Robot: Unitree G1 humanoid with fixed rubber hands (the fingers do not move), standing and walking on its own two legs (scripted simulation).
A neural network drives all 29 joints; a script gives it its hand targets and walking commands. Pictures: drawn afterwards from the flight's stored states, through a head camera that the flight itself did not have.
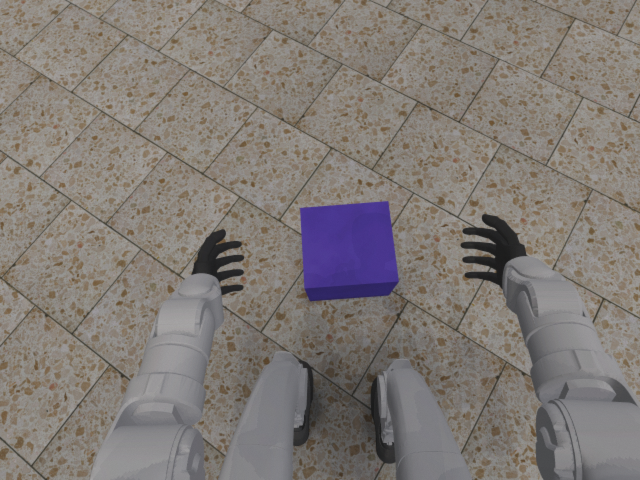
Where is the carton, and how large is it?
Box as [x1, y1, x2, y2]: [300, 201, 398, 300]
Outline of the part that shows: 387,201 300,208 304,288 310,300 388,295 398,281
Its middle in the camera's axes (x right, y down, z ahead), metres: +0.07 +0.04 +1.04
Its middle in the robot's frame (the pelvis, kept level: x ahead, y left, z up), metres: +0.52 -0.01 -0.59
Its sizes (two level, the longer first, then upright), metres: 0.225 0.208 0.193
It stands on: the floor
